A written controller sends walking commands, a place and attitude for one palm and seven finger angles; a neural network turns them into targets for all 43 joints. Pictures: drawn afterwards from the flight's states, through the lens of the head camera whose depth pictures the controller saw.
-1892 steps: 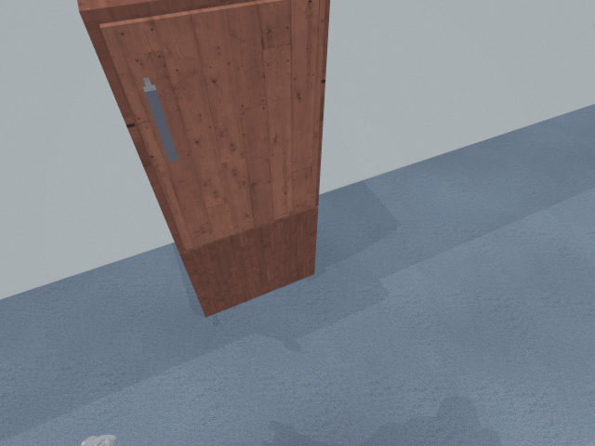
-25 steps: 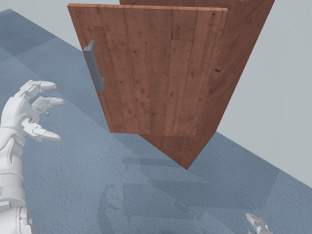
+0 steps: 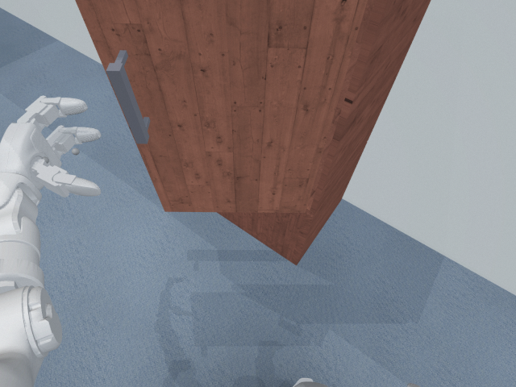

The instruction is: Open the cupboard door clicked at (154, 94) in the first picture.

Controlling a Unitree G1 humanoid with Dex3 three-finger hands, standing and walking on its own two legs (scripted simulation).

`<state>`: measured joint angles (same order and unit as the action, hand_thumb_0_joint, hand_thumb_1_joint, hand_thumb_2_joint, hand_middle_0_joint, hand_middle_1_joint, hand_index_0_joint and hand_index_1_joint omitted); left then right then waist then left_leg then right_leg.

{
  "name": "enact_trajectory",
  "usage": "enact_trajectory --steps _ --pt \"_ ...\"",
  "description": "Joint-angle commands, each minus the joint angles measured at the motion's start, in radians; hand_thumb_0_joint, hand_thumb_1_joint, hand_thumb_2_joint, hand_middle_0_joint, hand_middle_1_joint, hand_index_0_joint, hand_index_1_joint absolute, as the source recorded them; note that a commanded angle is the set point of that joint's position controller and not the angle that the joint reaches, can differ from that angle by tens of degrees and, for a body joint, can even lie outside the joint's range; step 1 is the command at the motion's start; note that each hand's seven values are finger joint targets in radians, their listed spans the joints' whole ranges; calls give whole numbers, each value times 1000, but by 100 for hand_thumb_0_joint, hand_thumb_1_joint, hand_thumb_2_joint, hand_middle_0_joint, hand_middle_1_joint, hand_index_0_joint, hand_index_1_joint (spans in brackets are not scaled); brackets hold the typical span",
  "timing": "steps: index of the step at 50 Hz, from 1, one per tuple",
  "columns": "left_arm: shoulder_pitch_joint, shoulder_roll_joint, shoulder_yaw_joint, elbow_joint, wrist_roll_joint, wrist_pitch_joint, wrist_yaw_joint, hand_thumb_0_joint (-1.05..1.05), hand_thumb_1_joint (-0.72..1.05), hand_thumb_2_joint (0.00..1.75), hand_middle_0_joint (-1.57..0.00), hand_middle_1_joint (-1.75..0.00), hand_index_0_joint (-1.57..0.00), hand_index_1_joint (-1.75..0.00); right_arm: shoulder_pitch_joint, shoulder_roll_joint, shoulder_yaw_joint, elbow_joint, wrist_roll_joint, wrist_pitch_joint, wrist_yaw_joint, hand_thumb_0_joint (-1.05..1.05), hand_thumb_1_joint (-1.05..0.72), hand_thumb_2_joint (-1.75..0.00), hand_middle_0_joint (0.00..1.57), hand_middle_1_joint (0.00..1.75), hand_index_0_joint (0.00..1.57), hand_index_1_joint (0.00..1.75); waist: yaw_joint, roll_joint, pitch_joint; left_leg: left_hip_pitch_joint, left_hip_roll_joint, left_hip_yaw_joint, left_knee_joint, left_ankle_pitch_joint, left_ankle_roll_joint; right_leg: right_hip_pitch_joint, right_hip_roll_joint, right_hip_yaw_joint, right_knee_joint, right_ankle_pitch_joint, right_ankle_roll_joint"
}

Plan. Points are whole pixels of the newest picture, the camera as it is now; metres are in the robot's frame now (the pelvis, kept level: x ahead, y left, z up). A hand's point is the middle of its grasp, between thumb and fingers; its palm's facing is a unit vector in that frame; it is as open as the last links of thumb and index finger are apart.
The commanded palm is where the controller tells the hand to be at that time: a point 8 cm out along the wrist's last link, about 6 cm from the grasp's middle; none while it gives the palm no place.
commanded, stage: move the hooked fingers beside the handle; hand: left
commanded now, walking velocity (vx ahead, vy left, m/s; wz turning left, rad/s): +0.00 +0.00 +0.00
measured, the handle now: (133, 100) +0.57 +0.21 +0.10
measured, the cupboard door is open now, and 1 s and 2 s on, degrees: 36 36 36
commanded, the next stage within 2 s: slide the fingers in behind the handle in 1.68 s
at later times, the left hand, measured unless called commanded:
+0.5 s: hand (92, 117) +0.51 +0.26 +0.12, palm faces -0.02 -1.00 -0.01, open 14.0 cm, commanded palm +0.50 +0.31 +0.11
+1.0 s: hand (82, 118) +0.52 +0.28 +0.11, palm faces -0.01 -1.00 +0.00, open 14.0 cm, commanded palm +0.50 +0.32 +0.10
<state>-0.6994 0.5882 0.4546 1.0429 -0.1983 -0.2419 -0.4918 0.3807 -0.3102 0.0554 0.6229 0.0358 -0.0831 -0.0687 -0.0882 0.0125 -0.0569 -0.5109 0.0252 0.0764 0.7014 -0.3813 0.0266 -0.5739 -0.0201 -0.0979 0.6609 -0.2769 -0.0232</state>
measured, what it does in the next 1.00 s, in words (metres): stands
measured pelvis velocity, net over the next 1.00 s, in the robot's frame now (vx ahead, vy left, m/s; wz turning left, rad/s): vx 0.03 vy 0.02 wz -0.02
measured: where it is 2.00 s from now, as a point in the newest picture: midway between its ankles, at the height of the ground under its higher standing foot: outside the picture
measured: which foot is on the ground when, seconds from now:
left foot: down 0.00-1.00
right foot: down 0.00-1.00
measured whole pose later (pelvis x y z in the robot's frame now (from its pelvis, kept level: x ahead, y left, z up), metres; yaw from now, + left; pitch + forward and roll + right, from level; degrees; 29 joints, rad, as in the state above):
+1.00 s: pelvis +0.03 +0.02 -0.01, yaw -1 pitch +19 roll -3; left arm -0.86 0.72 0.52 1.15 -0.14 -0.25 -0.51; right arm 0.46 -0.30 0.05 0.59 0.01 0.10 -0.02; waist -0.16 0.01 -0.09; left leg -0.66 0.05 0.07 0.78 -0.45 0.04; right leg -0.70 0.00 -0.10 0.67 -0.30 0.00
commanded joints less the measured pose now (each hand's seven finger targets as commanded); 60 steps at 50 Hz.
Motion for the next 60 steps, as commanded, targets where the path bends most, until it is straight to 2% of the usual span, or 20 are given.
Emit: enact_trajectory --steps 1,14,15,18,19,22,24,26,28,31,35,37,41,44,47,48,52,54,57,60 --pt "-437 352 69 -183 -7 -85 4 0 -50 30 -30 -120 -30 -120 87 -169 -70 -81 1 -8 -11 0 -90 -90 20 30 20 30 -1 66 -363 92 -14 -86 -68 345 5 229 26 86 -32 300 -2" --pt "-615 360 28 -56 22 -90 -7 0 -50 30 -30 -120 -30 -120 158 -180 -68 -49 -13 56 -5 0 -90 -90 20 30 20 30 -58 112 -401 124 0 -111 -25 419 -1 117 40 73 -12 297 -1" --pt "-615 406 59 -32 26 -85 -2 0 -50 30 -30 -120 -30 -120 167 -188 -69 -46 -13 63 -6 0 -90 -90 20 30 20 30 -59 68 -399 97 1 -114 -23 408 1 126 40 73 -11 297 1" --pt "-666 401 36 -31 47 -82 7 0 -50 30 -30 -120 -30 -120 179 -185 -65 -51 -17 76 -3 0 -90 -90 20 30 20 30 -68 134 -404 89 -2 -110 -17 412 0 114 39 75 -1 303 -5" --pt "-662 448 68 -18 57 -81 12 0 -50 30 -30 -120 -30 -120 192 -190 -66 -47 -19 83 -2 0 -90 -90 20 30 20 30 -63 107 -419 88 0 -116 -12 429 0 120 41 74 1 311 -2" --pt "-713 453 44 31 76 -70 17 0 -50 30 -30 -120 -30 -120 204 -192 -61 -45 -18 97 -3 0 -90 -90 20 30 20 30 -97 94 -384 35 0 -109 -4 380 7 103 41 82 -5 299 4" --pt "-762 507 80 -5 80 -85 18 0 -50 30 -30 -120 -30 -120 222 -198 -63 -44 -24 104 -4 0 -90 -90 20 30 20 30 -91 134 -445 65 2 -116 6 422 3 113 44 82 8 320 1" --pt "-753 512 80 19 92 -84 18 0 -50 30 -30 -120 -30 -120 232 -194 -62 -45 -28 114 -1 0 -90 -90 20 30 20 30 -94 168 -469 74 3 -112 20 442 0 98 44 83 11 328 0" --pt "-767 499 67 57 89 -78 14 0 -50 30 -30 -120 -30 -120 247 -196 -59 -43 -29 122 -1 0 -90 -90 20 30 20 30 -112 128 -441 56 7 -120 24 450 2 90 50 75 15 338 -1" --pt "-725 580 119 74 106 -64 4 0 -50 30 -30 -120 -30 -120 261 -201 -59 -53 -33 139 3 0 -90 -90 20 30 20 30 -88 151 -479 26 3 -109 35 463 4 127 49 83 22 373 1" --pt "-614 550 129 -8 86 -72 -15 0 -50 30 -30 -120 -30 -120 268 -196 -72 -80 -35 158 17 0 -90 -90 20 30 20 30 -51 206 -550 121 13 -111 42 621 -7 128 55 74 32 437 -3" --pt "-578 540 142 4 67 -62 -21 0 -50 30 -30 -120 -30 -120 265 -197 -77 -84 -34 167 24 0 -90 -90 20 30 20 30 -60 110 -499 77 15 -105 38 575 3 136 59 69 22 437 3" --pt "-553 526 147 -75 52 -68 -28 0 -50 30 -30 -120 -30 -120 258 -195 -83 -95 -31 176 31 0 -90 -90 20 30 20 30 -46 165 -511 124 15 -104 35 630 1 132 61 68 21 452 -1" --pt "-581 497 132 -139 39 -81 -22 0 -50 30 -30 -120 -30 -120 249 -188 -83 -90 -29 180 35 0 -90 -90 20 30 20 30 -52 212 -514 193 21 -117 40 693 -10 93 67 62 20 442 -4" --pt "-599 440 92 -122 33 -77 -21 0 -50 30 -30 -120 -30 -120 242 -186 -86 -73 -29 178 34 0 -90 -90 20 30 20 30 -72 169 -468 185 23 -121 40 657 -7 70 67 58 10 409 2" --pt "-609 425 80 -143 26 -80 -23 0 -50 30 -30 -120 -30 -120 235 -186 -84 -79 -29 176 31 0 -90 -90 20 30 20 30 -70 221 -479 213 22 -120 45 696 -13 58 67 58 15 420 -5" --pt "-566 419 86 -94 26 -70 -16 0 -50 30 -30 -120 -30 -120 221 -182 -82 -71 -28 172 33 0 -90 -90 20 30 20 30 -62 153 -453 176 21 -123 44 671 -13 75 64 55 14 417 -1" --pt "-582 413 77 -119 27 -74 -16 0 -50 30 -30 -120 -30 -120 206 -178 -78 -77 -28 171 32 0 -90 -90 20 30 20 30 -52 219 -464 202 20 -126 46 713 -25 68 62 54 24 427 -7" --pt "-580 382 49 -55 35 -62 -3 0 -50 30 -30 -120 -30 -120 200 -179 -76 -77 -25 169 31 0 -90 -90 20 30 20 30 -73 122 -394 143 19 -125 42 612 -13 46 62 51 17 375 1" --pt "-663 382 34 -82 42 -76 3 0 -50 30 -30 -120 -30 -120 195 -179 -72 -77 -28 164 25 0 -90 -90 20 30 20 30 -83 178 -439 167 17 -130 48 609 -21 35 60 54 28 368 -2"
